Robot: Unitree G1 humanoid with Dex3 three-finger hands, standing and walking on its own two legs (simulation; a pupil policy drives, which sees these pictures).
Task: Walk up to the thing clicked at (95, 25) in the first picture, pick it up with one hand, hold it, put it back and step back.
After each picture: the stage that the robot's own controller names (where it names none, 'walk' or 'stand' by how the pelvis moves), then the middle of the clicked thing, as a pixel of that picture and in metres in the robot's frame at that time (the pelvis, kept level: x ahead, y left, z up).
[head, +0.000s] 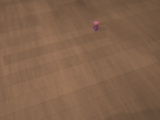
stand; (95, 26) +1.66 -0.17 -0.72
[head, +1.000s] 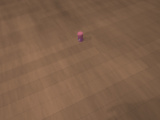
walk; (80, 36) +1.53 +0.15 -0.69
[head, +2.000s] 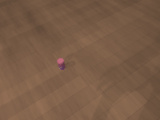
walk; (61, 64) +0.99 +0.30 -0.71
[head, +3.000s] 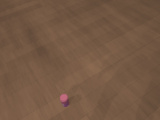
walk; (64, 100) +0.63 +0.23 -0.72
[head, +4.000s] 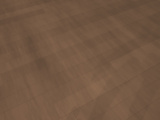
walk; out of the picture +0.42 +0.16 -0.71
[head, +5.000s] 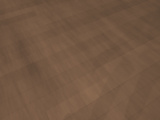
stand; out of the picture +0.37 +0.19 -0.72
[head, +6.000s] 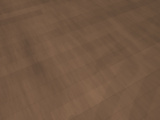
stand; out of the picture +0.34 +0.17 -0.72
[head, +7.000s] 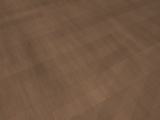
stand; out of the picture +0.36 +0.17 -0.73
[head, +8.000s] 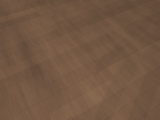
stand; out of the picture +0.34 +0.19 -0.73
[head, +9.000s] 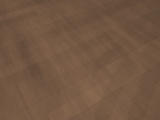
stand; out of the picture +0.33 +0.19 -0.73
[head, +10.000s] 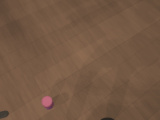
go down; (47, 103) +0.38 +0.19 -0.59
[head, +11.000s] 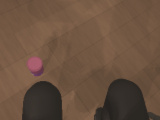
go down; (35, 67) +0.43 +0.20 -0.31
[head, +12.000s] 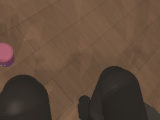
close in; (4, 55) +0.42 +0.22 -0.26
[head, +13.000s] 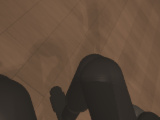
close; out of the picture +0.42 +0.25 -0.23
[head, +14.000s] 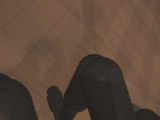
close; out of the picture +0.41 +0.26 -0.23
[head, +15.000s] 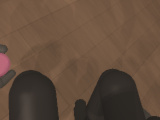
lift; out of the picture +0.34 +0.26 -0.13
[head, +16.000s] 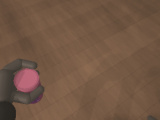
lift; (30, 87) +0.32 +0.18 +0.02
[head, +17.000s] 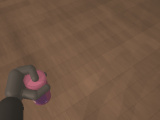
hold; (38, 88) +0.33 +0.16 +0.01
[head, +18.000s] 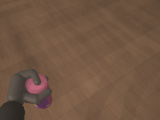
hold; (40, 92) +0.32 +0.16 +0.00
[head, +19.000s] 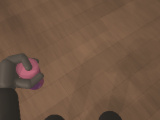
crouch; (31, 75) +0.37 +0.18 -0.06
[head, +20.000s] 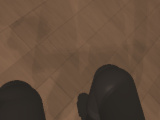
lower; out of the picture +0.45 +0.26 -0.15
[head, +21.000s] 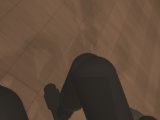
lower; out of the picture +0.43 +0.28 -0.23
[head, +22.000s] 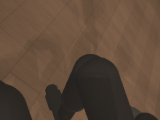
lower; out of the picture +0.43 +0.28 -0.23
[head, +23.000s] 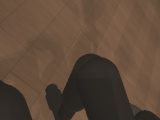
lower; out of the picture +0.43 +0.28 -0.23
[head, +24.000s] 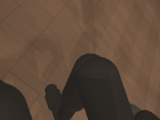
lower; out of the picture +0.43 +0.28 -0.23
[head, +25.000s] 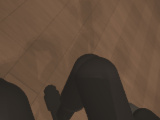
open; out of the picture +0.42 +0.25 -0.23
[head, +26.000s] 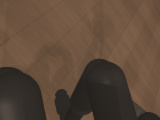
stand; out of the picture +0.42 +0.24 -0.24
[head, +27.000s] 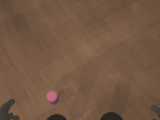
stand; (52, 98) +0.40 +0.17 -0.55
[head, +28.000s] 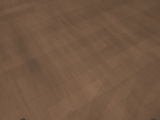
stand; out of the picture +0.36 +0.16 -0.66
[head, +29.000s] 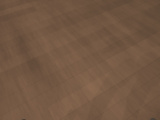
stand; out of the picture +0.37 +0.17 -0.67
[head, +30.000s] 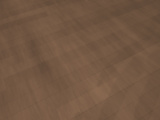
stand; out of the picture +0.38 +0.16 -0.72
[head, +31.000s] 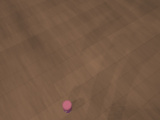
walk; (67, 106) +0.42 +0.10 -0.70
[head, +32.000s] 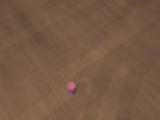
walk; (71, 88) +0.61 +0.12 -0.70
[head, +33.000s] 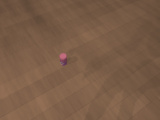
walk; (63, 59) +0.96 +0.17 -0.70
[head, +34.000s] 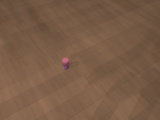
stand; (65, 63) +1.00 +0.17 -0.71
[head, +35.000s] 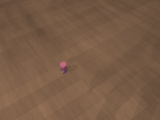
stand; (63, 67) +1.00 +0.20 -0.73
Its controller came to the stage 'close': yes
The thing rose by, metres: 0.72
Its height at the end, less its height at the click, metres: +0.00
